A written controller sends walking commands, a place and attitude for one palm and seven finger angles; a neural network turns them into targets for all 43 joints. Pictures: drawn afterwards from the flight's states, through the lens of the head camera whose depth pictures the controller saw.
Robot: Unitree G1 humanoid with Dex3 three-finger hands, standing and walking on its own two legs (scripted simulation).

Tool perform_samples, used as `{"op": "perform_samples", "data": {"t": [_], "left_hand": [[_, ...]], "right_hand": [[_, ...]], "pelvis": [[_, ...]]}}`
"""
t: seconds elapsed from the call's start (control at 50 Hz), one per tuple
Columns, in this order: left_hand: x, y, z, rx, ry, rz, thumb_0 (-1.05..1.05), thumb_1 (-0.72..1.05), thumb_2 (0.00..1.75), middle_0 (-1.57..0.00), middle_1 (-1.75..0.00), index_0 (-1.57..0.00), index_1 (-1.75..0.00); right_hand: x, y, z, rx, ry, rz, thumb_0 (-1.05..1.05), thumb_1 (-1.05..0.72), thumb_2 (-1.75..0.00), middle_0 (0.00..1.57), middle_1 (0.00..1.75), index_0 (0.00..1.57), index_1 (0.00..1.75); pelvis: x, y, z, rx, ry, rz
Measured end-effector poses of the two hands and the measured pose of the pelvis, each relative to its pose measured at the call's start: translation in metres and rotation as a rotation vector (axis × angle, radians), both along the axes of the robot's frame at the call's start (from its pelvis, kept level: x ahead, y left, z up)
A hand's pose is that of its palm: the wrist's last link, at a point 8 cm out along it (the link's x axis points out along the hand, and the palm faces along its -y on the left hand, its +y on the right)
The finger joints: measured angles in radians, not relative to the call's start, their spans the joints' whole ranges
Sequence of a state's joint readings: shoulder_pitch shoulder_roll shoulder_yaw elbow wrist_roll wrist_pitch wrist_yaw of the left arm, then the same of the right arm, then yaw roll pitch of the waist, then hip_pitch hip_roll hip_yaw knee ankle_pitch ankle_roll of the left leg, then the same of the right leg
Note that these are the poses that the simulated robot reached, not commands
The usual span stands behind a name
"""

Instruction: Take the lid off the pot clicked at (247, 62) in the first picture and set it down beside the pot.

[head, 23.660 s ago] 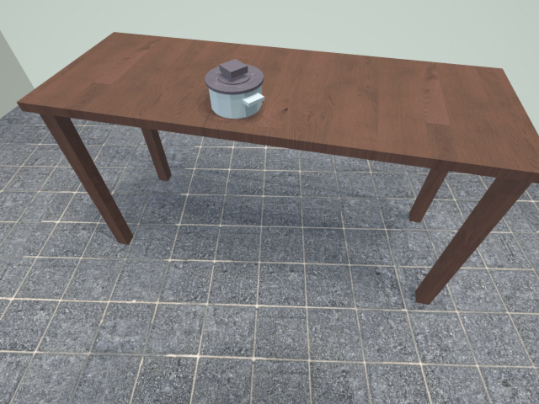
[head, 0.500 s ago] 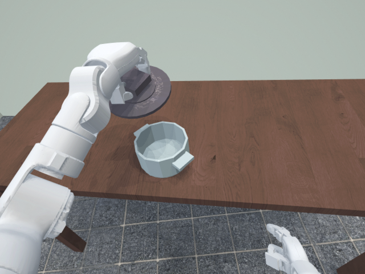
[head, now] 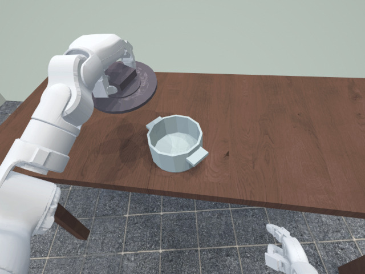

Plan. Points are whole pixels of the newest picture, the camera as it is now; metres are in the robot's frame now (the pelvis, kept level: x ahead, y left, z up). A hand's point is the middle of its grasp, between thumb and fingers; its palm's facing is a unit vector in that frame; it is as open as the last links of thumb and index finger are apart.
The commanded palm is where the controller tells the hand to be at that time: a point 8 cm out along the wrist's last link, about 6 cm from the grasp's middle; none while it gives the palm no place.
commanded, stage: move the lid sideways beside the pot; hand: left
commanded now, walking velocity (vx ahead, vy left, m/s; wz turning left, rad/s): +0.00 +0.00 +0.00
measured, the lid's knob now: (118, 75) +0.46 +0.16 +0.22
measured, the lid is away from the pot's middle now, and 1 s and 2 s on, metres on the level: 0.11 0.21 0.24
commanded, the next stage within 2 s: lower the lid onto the table in 1.26 s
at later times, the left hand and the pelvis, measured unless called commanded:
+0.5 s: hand (85, 76) +0.43 +0.22 +0.24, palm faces -0.17 +0.00 -0.99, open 8.9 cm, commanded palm +0.41 +0.22 +0.31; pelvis -0.01 +0.01 +0.00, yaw +0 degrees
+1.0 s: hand (62, 76) +0.43 +0.27 +0.24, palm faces -0.20 +0.01 -0.98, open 8.9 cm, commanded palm +0.41 +0.27 +0.31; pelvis +0.00 +0.00 +0.00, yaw +0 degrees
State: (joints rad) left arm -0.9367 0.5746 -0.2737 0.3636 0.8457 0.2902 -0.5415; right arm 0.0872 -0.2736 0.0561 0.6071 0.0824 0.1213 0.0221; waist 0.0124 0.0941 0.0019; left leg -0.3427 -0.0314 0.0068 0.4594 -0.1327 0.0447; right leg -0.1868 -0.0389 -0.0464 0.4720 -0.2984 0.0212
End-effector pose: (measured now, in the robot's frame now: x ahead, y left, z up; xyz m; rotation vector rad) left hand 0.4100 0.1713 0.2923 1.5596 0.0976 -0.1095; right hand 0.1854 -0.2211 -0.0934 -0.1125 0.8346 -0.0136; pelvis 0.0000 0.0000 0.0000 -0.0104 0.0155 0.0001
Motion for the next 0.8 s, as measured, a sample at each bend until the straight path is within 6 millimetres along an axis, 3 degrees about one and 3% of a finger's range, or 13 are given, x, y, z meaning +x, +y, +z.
{"op": "perform_samples", "data": {"t": [0.18,0.44,0.8], "left_hand": [[0.001,0.013,0.000,0.011,0.008,0.009,-0.03,0.02,1.11,-0.86,-0.84,-0.64,-0.70],[0.008,0.040,0.000,0.026,0.029,0.061,-0.03,0.02,1.11,-0.86,-0.84,-0.64,-0.70],[0.009,0.073,0.002,0.039,0.054,0.123,-0.03,0.02,1.11,-0.86,-0.84,-0.64,-0.69]], "right_hand": [[-0.020,0.000,-0.006,-0.018,0.039,-0.020,0.01,-0.90,-0.90,0.20,0.30,0.20,0.30],[-0.047,-0.016,-0.006,-0.059,0.079,-0.078,0.01,-0.90,-0.90,0.20,0.30,0.20,0.30],[-0.048,-0.025,-0.006,-0.073,0.114,-0.093,0.01,-0.90,-0.90,0.20,0.30,0.20,0.30]], "pelvis": [[-0.005,0.006,0.000,-0.005,0.002,0.002],[-0.007,0.006,0.000,-0.009,0.006,-0.005],[-0.004,0.003,0.001,-0.014,0.016,0.002]]}}
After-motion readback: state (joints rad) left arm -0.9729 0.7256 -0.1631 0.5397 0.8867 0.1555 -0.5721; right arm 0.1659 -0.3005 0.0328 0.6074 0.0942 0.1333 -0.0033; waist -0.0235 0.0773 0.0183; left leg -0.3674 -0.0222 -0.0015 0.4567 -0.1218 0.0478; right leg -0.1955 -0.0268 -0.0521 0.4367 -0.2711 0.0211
